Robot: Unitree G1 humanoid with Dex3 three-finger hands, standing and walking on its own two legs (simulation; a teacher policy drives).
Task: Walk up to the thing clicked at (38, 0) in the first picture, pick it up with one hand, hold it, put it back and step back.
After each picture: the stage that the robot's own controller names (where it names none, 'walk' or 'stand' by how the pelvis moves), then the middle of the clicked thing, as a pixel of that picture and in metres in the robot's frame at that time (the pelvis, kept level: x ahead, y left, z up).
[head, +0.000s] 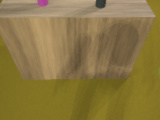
stand; out of the picture +1.05 +0.28 +0.05
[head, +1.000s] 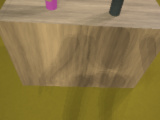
walk; out of the picture +0.94 +0.18 +0.06
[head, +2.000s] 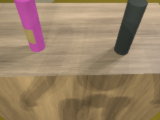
stand; (31, 26) +0.58 +0.21 +0.07
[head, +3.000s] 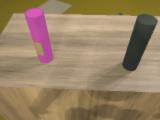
stand; (41, 38) +0.55 +0.20 +0.05
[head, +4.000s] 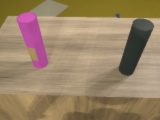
stand; (34, 43) +0.52 +0.22 +0.05
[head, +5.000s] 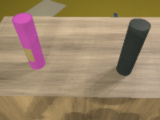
stand; (31, 44) +0.51 +0.23 +0.05
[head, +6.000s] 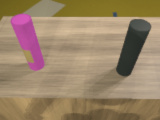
stand; (30, 45) +0.50 +0.23 +0.05
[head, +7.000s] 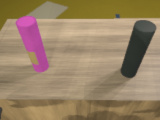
rise first; (34, 47) +0.50 +0.22 +0.05
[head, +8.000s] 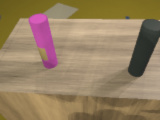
go down; (45, 44) +0.52 +0.21 +0.05
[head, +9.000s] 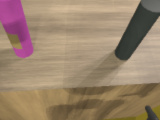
go down; (16, 28) +0.51 +0.19 +0.08
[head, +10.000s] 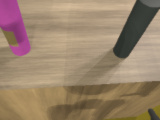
approach; (12, 25) +0.51 +0.20 +0.09
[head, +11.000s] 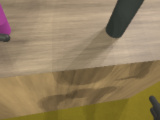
close in; out of the picture +0.53 +0.21 +0.13
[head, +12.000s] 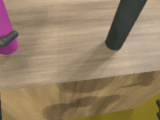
lift; out of the picture +0.50 +0.21 +0.14
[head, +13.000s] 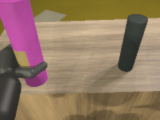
lift; (26, 46) +0.34 +0.16 +0.22
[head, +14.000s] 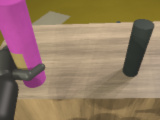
hold; (24, 48) +0.33 +0.17 +0.23
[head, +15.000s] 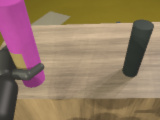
hold; (23, 48) +0.33 +0.17 +0.22
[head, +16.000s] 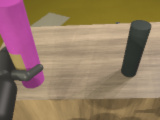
crouch; (22, 49) +0.33 +0.17 +0.22
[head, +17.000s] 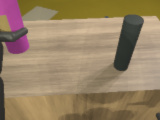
crouch; (7, 12) +0.45 +0.21 +0.26
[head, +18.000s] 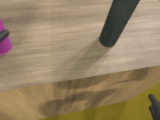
lower; out of the picture +0.53 +0.21 +0.10
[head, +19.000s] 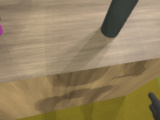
lower; out of the picture +0.55 +0.22 +0.14
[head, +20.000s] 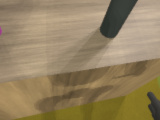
lower; out of the picture +0.54 +0.22 +0.13
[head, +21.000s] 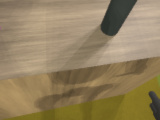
lower; out of the picture +0.55 +0.22 +0.14
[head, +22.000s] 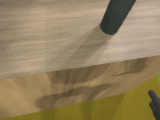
loosen; out of the picture +0.55 +0.23 +0.14
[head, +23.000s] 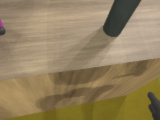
withdraw; out of the picture +0.54 +0.22 +0.13
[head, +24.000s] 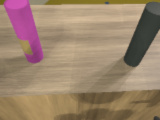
sink last; (27, 34) +0.50 +0.20 +0.10
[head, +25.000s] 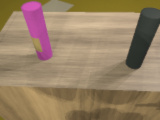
stand; (39, 34) +0.54 +0.22 +0.09
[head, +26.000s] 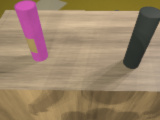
stand; (34, 34) +0.53 +0.21 +0.09
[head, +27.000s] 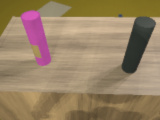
stand; (38, 41) +0.54 +0.21 +0.05
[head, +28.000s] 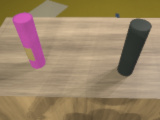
stand; (31, 44) +0.52 +0.23 +0.05
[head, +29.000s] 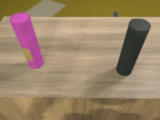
stand; (29, 44) +0.51 +0.24 +0.05
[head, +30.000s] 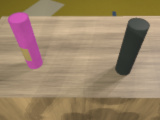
stand; (28, 44) +0.51 +0.24 +0.05
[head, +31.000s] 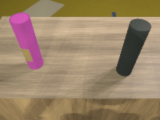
stand; (29, 44) +0.51 +0.24 +0.05
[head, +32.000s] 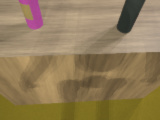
walk; (28, 0) +0.63 +0.22 +0.07
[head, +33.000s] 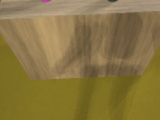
walk; out of the picture +0.95 +0.27 +0.07
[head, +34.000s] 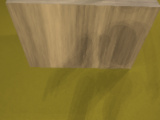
stand; out of the picture +1.17 +0.21 +0.06
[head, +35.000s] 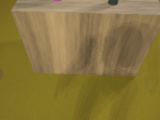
stand; out of the picture +1.13 +0.20 +0.05
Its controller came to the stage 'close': yes
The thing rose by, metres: 0.21
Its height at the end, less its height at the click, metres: +0.00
